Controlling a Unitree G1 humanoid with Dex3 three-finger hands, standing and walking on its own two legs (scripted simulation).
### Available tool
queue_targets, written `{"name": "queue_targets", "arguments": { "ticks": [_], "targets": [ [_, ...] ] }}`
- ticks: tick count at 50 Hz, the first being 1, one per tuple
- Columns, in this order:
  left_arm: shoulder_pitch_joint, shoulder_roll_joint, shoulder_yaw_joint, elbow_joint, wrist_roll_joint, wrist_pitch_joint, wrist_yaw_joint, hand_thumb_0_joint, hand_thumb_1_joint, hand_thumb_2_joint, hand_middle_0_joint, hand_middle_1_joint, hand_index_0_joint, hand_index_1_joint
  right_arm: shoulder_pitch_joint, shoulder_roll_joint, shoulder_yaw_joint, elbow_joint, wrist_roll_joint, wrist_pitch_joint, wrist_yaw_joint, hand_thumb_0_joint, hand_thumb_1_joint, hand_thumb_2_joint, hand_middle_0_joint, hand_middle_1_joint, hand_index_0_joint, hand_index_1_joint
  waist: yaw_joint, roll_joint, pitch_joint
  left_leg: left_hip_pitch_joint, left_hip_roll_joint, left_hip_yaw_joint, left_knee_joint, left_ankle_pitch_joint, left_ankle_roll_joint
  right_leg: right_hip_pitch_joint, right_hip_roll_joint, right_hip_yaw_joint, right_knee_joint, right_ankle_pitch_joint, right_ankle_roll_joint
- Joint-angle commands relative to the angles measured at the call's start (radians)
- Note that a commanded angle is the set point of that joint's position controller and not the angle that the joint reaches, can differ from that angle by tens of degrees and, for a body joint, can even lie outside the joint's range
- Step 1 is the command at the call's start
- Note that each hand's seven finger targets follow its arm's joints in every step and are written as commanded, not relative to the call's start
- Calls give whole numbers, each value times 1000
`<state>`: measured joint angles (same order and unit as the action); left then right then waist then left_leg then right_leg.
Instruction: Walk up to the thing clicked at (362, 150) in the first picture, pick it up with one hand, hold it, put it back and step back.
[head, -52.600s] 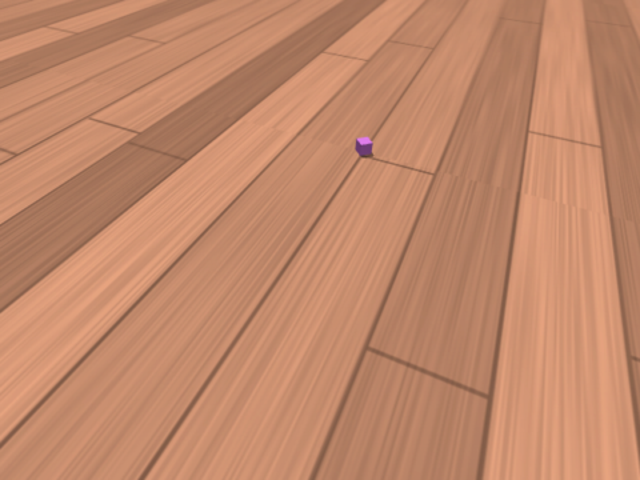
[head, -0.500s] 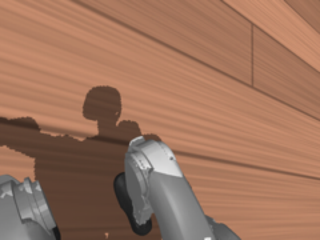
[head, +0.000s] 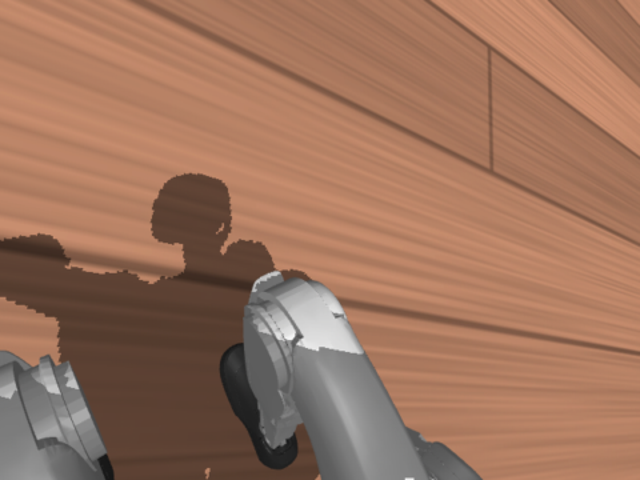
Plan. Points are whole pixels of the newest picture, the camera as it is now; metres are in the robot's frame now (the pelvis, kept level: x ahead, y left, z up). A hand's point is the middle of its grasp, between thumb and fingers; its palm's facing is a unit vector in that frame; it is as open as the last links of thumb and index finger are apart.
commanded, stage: open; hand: left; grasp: from above
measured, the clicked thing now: out of the picture +0.45 +0.39 -0.27
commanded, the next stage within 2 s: withdraw in 0.92 s
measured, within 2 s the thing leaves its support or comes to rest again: neither
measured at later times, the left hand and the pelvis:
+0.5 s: hand out of the picture +0.45 +0.39 -0.23, palm faces -0.37 -0.21 -0.90, open 13.2 cm; pelvis +0.00 +0.00 +0.00, yaw +0 degrees
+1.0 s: hand out of the picture +0.45 +0.39 -0.23, palm faces -0.36 -0.20 -0.91, open 14.1 cm; pelvis +0.00 +0.00 +0.00, yaw -1 degrees
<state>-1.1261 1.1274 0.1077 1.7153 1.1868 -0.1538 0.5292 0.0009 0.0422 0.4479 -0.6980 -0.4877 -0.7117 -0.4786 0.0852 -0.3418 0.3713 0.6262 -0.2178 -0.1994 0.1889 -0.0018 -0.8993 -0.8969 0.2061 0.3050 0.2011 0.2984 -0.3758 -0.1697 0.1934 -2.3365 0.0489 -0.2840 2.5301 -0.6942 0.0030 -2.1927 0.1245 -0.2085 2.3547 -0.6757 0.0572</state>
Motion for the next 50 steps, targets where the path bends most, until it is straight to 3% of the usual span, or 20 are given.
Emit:
{"name": "queue_targets", "arguments": {
  "ticks": [1, 12, 14, 17, 22, 25, 26, 27, 28, 31, 32, 34, 35, 37, 43, 50],
  "targets": [
    [-269, 255, 3, -151, -5, -5, 47, 0, -67, 613, -498, -600, -497, -603, 185, -346, -102, 6, 6, -8, -7, 0, -885, -896, 201, 301, 201, 301, -54, 616, -624, 540, 48, 74, -263, 203, -5, 287, 18, -103, -184, 249, -79],
    [-242, 262, -4, -130, -23, 5, 46, 0, -305, 809, -313, -758, -299, -773, 194, -342, -90, 6, 1, -13, -9, 0, -886, -897, 202, 301, 202, 301, -56, 586, -635, 511, 49, 94, -248, 225, 5, 362, 25, -91, -214, 283, -71],
    [-244, 285, 18, -142, -26, 8, 41, 0, -345, 834, -278, -785, -263, -800, 197, -343, -95, 17, 6, -14, -8, 0, -887, -897, 201, 301, 201, 301, -47, 605, -646, 534, 52, 80, -252, 239, -1, 324, 20, -98, -197, 280, -74],
    [-241, 259, -6, -138, -28, 7, 33, 0, -384, 866, -247, -816, -231, -832, 181, -344, -92, 3, 6, -11, -8, 0, -886, -897, 201, 301, 201, 301, -51, 613, -633, 536, 52, 78, -261, 239, -3, 330, 22, -99, -199, 282, -77],
    [-210, 285, 14, -134, -28, 12, 21, 0, -440, 919, -196, -864, -179, -882, 187, -350, -93, 4, 7, -4, -9, 0, -885, -897, 202, 301, 201, 301, -42, 609, -624, 537, 52, 77, -266, 237, -4, 325, 22, -97, -198, 272, -78],
    [-203, 294, 37, -136, -24, 9, 19, 0, -459, 936, -181, -880, -162, -899, 202, -344, -90, 8, 4, 1, -6, 0, -884, -897, 201, 301, 201, 301, -51, 599, -623, 526, 52, 76, -262, 251, -1, 337, 20, -99, -198, 287, -75],
    [-229, 255, -2, -157, -29, 1, 16, 0, -467, 946, -175, -881, -155, -902, 181, -340, -87, -11, 3, 1, -5, 0, -883, -897, 201, 301, 201, 301, -52, 594, -625, 513, 51, 84, -257, 238, 3, 345, 25, -97, -210, 284, -73],
    [-205, 276, 18, -124, -32, 4, 16, 0, -489, 958, -157, -895, -136, -916, 192, -346, -91, 1, 4, 1, -8, 0, -885, -897, 201, 301, 201, 301, -59, 573, -606, 495, 50, 86, -256, 221, 6, 348, 25, -94, -215, 276, -72],
    [-214, 264, 0, -147, -33, -1, 15, 0, -501, 969, -138, -915, -119, -933, 181, -341, -90, -6, 6, 1, -9, 0, -883, -896, 201, 301, 201, 301, -49, 565, -615, 489, 51, 92, -251, 218, 8, 358, 29, -89, -221, 276, -71],
    [-234, 278, 10, -179, -36, -8, 13, 0, -550, 1002, -96, -950, -77, -968, 194, -342, -89, 0, 5, -3, -9, 0, -883, -896, 202, 301, 201, 301, -49, 592, -639, 524, 52, 83, -246, 259, 5, 351, 26, -95, -209, 302, -70],
    [-193, 283, 16, -133, -34, -7, 18, 0, -546, 1006, -101, -952, -81, -971, 199, -344, -87, 9, -1, 1, -10, 0, -884, -897, 201, 301, 201, 301, -50, 577, -645, 516, 53, 86, -250, 251, 5, 389, 30, -93, -216, 300, -70],
    [-242, 282, 12, -195, -33, -17, 20, 0, -554, 1013, -91, -957, -71, -976, 192, -344, -86, -2, 2, 1, -8, 0, -882, -896, 202, 301, 201, 301, -48, 599, -654, 539, 52, 76, -258, 257, -1, 358, 23, -101, -203, 295, -73],
    [-193, 296, 34, -114, -29, -10, 23, 0, -556, 1030, -87, -981, -68, -999, 198, -346, -88, 11, 1, 3, -9, 0, -884, -897, 201, 301, 201, 301, -46, 591, -632, 528, 54, 69, -264, 228, -3, 331, 23, -107, -199, 265, -75],
    [-232, 268, 3, -163, -27, -17, 18, 0, -559, 1026, -84, -977, -64, -996, 177, -344, -86, -5, -3, 3, -9, 0, -882, -896, 202, 301, 201, 301, -52, 614, -626, 540, 54, 72, -267, 221, -3, 326, 25, -106, -205, 262, -76],
    [-225, 293, 19, -157, -24, -10, 36, 0, -553, 1048, -79, -999, -62, -1016, 183, -342, -82, 1, -4, 3, -14, 0, -882, -896, 202, 301, 201, 301, -41, 584, -627, 500, 50, 88, -254, 215, 4, 352, 27, -97, -215, 271, -72],
    [-217, 269, 8, -138, -22, 3, 36, 0, -558, 1038, -73, -990, -55, -1007, 176, -347, -88, -2, -5, 3, -13, 0, -880, -895, 201, 301, 201, 301, -49, 590, -623, 531, 55, 73, -267, 217, -2, 328, 28, -107, -209, 268, -73]
  ]
}}
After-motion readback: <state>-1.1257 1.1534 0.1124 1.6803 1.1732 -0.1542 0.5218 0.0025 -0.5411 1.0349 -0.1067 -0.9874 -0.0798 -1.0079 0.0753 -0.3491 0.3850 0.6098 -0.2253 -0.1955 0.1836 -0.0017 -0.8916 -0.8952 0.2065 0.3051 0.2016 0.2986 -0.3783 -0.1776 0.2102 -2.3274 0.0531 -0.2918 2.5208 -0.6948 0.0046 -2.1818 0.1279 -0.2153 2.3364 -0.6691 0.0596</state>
